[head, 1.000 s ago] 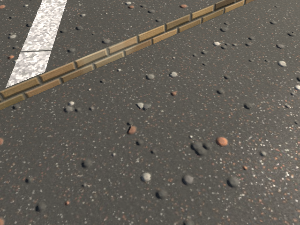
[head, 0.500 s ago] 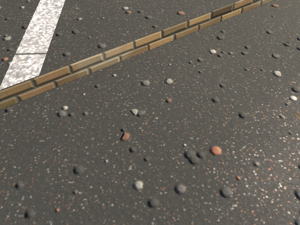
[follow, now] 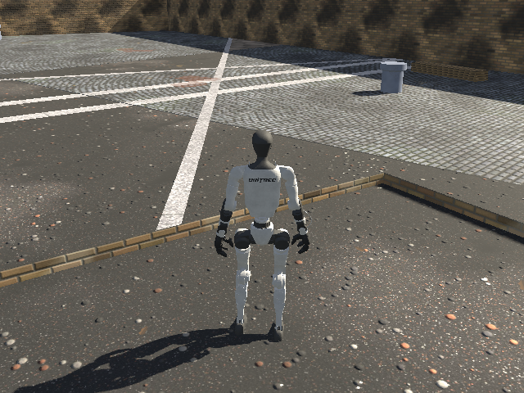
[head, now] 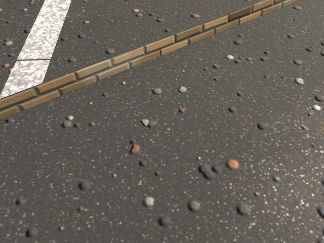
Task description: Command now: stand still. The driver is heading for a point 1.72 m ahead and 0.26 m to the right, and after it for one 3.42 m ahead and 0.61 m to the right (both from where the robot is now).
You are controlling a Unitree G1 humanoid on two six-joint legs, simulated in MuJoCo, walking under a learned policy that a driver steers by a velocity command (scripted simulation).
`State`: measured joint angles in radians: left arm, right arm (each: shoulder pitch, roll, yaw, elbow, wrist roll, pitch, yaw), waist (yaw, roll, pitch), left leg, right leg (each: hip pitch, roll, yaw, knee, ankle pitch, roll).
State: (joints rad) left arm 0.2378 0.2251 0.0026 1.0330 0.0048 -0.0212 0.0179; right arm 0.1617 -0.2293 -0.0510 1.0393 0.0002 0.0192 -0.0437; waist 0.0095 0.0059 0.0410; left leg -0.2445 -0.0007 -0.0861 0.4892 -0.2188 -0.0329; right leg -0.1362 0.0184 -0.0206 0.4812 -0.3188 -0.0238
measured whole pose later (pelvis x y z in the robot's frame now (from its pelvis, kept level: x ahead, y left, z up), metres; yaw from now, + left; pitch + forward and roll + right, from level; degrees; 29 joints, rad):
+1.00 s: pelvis +0.14 +0.06 +0.01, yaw +0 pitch +1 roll +0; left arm 0.18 0.28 0.05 0.92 -0.02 -0.08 0.00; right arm 0.37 -0.18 -0.01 1.10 -0.01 -0.09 0.01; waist -0.04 -0.04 0.01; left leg -0.05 -0.04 0.05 0.27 -0.24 0.06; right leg -0.59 -0.08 0.00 0.96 -0.18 -0.03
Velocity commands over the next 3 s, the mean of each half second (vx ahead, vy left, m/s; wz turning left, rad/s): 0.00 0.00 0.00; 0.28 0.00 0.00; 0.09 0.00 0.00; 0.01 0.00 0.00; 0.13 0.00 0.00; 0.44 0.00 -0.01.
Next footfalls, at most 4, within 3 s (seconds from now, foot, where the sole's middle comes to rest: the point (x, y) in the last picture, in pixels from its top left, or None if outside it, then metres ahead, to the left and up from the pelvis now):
0.76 left None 0.12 0.15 -0.77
1.18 right None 0.38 -0.05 -0.77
1.46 left None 0.30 0.18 -0.77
3.00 left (139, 178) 0.81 0.15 -0.77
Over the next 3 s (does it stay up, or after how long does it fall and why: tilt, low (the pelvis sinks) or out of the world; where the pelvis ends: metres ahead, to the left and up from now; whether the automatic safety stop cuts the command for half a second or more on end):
stays up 0.61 0.04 -0.02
